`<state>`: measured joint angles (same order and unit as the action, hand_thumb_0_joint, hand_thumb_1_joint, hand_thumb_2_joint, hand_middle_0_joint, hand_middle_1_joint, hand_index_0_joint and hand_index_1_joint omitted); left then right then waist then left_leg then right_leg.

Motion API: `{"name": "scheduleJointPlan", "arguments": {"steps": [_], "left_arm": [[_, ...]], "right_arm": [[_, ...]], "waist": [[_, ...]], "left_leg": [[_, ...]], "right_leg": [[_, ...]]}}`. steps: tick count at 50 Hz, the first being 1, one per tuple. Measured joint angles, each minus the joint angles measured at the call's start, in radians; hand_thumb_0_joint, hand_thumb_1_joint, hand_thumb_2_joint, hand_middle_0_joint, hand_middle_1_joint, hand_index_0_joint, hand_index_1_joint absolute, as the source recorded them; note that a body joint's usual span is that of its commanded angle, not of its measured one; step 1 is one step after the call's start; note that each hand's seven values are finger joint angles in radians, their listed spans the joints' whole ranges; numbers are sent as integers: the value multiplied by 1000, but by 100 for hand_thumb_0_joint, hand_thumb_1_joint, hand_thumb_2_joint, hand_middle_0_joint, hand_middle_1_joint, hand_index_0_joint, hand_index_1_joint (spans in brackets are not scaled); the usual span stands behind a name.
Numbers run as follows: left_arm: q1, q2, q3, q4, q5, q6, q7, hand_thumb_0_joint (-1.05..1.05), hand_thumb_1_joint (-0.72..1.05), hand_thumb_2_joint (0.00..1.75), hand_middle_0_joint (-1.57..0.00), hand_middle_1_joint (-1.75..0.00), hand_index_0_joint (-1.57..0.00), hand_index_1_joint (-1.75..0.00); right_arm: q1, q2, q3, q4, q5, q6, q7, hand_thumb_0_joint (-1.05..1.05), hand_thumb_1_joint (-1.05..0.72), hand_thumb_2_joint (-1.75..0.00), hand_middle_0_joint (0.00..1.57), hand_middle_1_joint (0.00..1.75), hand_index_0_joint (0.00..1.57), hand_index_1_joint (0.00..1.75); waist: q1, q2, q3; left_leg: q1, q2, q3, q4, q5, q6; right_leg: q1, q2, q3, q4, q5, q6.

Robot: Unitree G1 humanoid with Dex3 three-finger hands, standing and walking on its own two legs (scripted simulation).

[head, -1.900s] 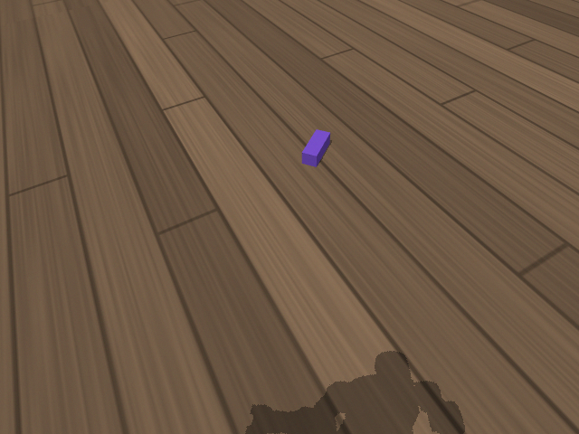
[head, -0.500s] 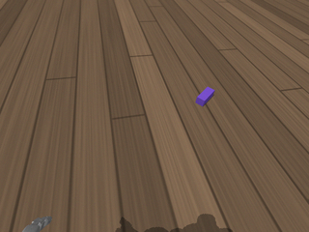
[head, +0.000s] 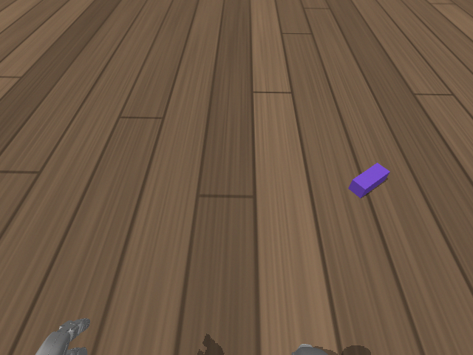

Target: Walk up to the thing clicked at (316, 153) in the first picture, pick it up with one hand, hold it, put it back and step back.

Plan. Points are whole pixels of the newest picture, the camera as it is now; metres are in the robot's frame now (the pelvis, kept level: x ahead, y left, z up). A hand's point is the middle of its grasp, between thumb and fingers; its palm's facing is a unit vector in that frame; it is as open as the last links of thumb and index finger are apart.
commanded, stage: walk up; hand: left
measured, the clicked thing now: (369, 180) +1.08 -0.65 -0.70
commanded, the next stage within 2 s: none
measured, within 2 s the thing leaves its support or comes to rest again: neither
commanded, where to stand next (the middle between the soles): +0.93 -1.08 m, yaw +37 degrees
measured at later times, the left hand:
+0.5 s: hand (177, 323) +0.21 +0.16 -0.16, palm faces +0.16 -0.94 -0.29, open 7.4 cm
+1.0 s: hand (289, 266) +0.32 -0.07 -0.12, palm faces +0.43 -0.83 -0.37, open 7.4 cm
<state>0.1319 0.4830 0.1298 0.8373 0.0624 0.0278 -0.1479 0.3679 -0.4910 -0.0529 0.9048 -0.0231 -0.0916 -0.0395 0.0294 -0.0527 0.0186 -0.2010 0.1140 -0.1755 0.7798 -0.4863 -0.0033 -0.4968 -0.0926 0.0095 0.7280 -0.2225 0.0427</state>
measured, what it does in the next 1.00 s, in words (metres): walks ahead, turning left: left foot, then right foot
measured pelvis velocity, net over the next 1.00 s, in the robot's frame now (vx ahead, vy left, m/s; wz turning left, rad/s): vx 0.40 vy -0.35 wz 0.45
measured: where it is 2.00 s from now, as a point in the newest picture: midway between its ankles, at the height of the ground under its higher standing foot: (396, 247)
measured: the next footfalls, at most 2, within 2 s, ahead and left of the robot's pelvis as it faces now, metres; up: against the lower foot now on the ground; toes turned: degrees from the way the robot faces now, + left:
left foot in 0.32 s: +0.28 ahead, +0.04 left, +0.00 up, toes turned +16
right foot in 0.72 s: +0.47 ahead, -0.38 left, +0.00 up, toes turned +17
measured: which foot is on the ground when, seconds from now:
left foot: up 0.00-0.30, down 0.32-0.72, up 0.74-1.00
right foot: down 0.00-0.32, up 0.34-0.70, down 0.72-1.00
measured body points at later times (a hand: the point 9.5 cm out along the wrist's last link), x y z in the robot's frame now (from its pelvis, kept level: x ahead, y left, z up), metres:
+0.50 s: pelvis +0.21 -0.13 +0.00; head +0.21 -0.07 +0.45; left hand +0.20 +0.21 -0.13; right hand +0.36 -0.45 -0.04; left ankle +0.24 +0.02 -0.70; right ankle +0.26 -0.28 -0.65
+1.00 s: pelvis +0.40 -0.35 +0.02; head +0.42 -0.32 +0.47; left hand +0.30 -0.03 -0.09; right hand +0.61 -0.63 -0.08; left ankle +0.44 -0.25 -0.66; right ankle +0.43 -0.39 -0.70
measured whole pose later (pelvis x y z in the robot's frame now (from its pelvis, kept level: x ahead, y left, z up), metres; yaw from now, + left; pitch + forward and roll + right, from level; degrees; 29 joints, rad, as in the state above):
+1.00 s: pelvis +0.40 -0.35 +0.02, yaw +26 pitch -1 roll +0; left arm 0.31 0.42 0.10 0.75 0.06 0.05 -0.08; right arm 0.32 -0.45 -0.02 0.93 0.00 -0.08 -0.09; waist 0.08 -0.02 0.07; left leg -0.56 -0.02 0.10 0.95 -0.39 0.06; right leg -0.28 0.02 -0.18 0.63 -0.34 -0.10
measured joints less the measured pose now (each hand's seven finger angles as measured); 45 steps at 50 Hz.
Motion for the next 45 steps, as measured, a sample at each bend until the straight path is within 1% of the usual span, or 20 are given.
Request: {"name": "scheduleJointPlan", "arguments": {"steps": [1,3,5,7,10,12,14,16,17,19,22,26,30,35,36,37,38,39,41,45], "left_arm": [[-3,-17,-8,-6,0,-14,8,1,90,90,-20,-30,-20,-30],[10,-51,-26,-12,-7,-25,21,1,90,90,-20,-30,-20,-30],[41,-71,-43,-12,-12,-29,29,1,90,90,-20,-30,-20,-30],[74,-72,-48,-10,-14,-27,35,1,90,89,-20,-30,-20,-30],[118,-52,-42,-20,-8,-17,42,1,90,89,-20,-30,-21,-30],[142,-32,-36,-33,-4,-7,43,1,90,89,-20,-30,-21,-30],[164,-12,-32,-46,-4,8,43,1,90,90,-20,-30,-20,-30],[201,-7,-30,-66,-6,19,45,1,90,90,-20,-30,-20,-30],[206,-7,-28,-68,-2,25,49,1,90,90,-20,-30,-20,-30],[201,-2,-32,-68,3,46,50,1,90,90,-20,-30,-20,-30],[185,7,-40,-75,0,54,46,1,90,90,-20,-30,-20,-30],[148,13,-34,-100,2,51,31,1,90,90,-20,-30,-20,-30],[109,29,-19,-121,-1,59,15,1,90,90,-20,-30,-20,-30],[72,56,7,-135,-6,59,17,1,90,90,-20,-30,-20,-30],[68,49,12,-138,-7,49,22,1,90,90,-20,-30,-20,-30],[61,32,11,-142,-3,35,28,1,90,90,-20,-30,-20,-30],[61,17,4,-144,-2,23,36,1,90,90,-20,-30,-20,-30],[64,1,-5,-142,-7,16,43,1,91,90,-20,-30,-20,-30],[78,-38,-22,-125,-18,15,53,1,90,90,-20,-30,-20,-30],[123,-78,-41,-93,-17,15,63,1,90,89,-20,-30,-21,-30]], "right_arm": [[-15,-7,-2,9,5,12,-10,1,-90,-89,21,31,21,30],[-47,-13,1,29,12,23,-21,1,-90,-89,20,31,20,30],[-71,-11,6,34,20,17,-16,1,-90,-89,20,30,20,30],[-84,0,11,19,22,5,-4,1,-90,-89,20,30,20,30],[-92,22,15,-16,20,-6,10,1,-90,-89,20,30,20,30],[-91,38,17,-37,21,-11,13,1,-90,-89,20,30,20,30],[-77,51,17,-58,24,-21,11,1,-90,-89,20,30,20,30],[-47,35,15,-87,17,-37,3,1,-90,-89,20,31,20,30],[-44,34,9,-94,12,-39,-9,1,-90,-89,21,31,21,30],[-45,45,12,-105,23,-26,-30,0,-90,-89,21,31,21,30],[-34,59,24,-106,32,-17,-44,1,-90,-89,21,31,21,30],[8,50,31,-97,18,-25,-38,1,-90,-89,21,31,21,30],[45,30,29,-78,0,-26,-27,1,-90,-89,21,31,21,30],[75,-5,20,-53,-12,-12,-30,1,-89,-89,21,31,21,30],[73,-21,17,-42,-13,-2,-34,1,-89,-89,21,31,21,30],[63,-39,9,-23,-11,12,-44,1,-89,-89,21,31,21,30],[47,-44,2,2,-5,30,-58,1,-89,-89,21,31,21,30],[26,-41,-5,25,0,45,-71,1,-90,-89,21,31,21,30],[-12,-35,-8,53,15,50,-78,1,-90,-89,21,31,20,30],[-41,-15,6,48,23,16,-64,1,-90,-89,20,30,20,30]], "waist": [[8,18,9],[25,37,18],[38,51,18],[49,51,19],[72,37,31],[86,21,41],[93,-2,48],[94,1,36],[80,-10,38],[56,-54,52],[27,-103,56],[-3,-118,51],[-32,-107,41],[-62,-80,18],[-59,-54,22],[-54,-15,34],[-47,3,39],[-40,8,42],[-30,29,45],[3,56,43]], "left_leg": [[-72,-9,10,156,-2,20],[-197,-39,84,378,20,45],[-277,-53,164,420,63,53],[-322,-59,223,345,73,49],[-359,-69,272,172,101,46],[-362,-75,293,65,154,53],[-329,-87,316,-51,258,63],[-268,-91,294,-145,304,87],[-280,-97,282,-103,291,86],[-286,-110,274,-36,244,67],[-249,-108,251,-42,221,40],[-224,-78,190,-36,190,10],[-227,-33,112,-3,136,7],[-246,38,6,34,73,1],[-254,63,-24,62,50,21],[-280,75,-64,141,19,43],[-314,53,-73,248,-27,53],[-347,19,-48,345,-47,58],[-394,-31,32,455,-8,63],[-411,-93,187,379,48,63]], "right_leg": [[3,1,-23,27,-30,2],[47,-7,-58,10,-61,-7],[115,-8,-93,-53,-65,-27],[178,-1,-129,-112,-69,-51],[249,20,-176,-159,-94,-78],[286,34,-205,-162,-126,-85],[312,38,-231,-129,-182,-90],[294,53,-237,-6,-259,-104],[257,57,-203,101,-282,-108],[162,74,-91,311,-279,-86],[34,52,-6,455,-232,-59],[-77,-16,54,416,-198,-42],[-118,-50,81,324,-185,-33],[-72,-28,46,191,-195,-36],[-53,-6,21,168,-139,-15],[-48,18,-15,197,-142,-4],[-47,25,-37,224,-165,-6],[-37,25,-51,229,-180,-14],[15,31,-83,175,-176,-37],[124,62,-136,19,-132,-89]]}}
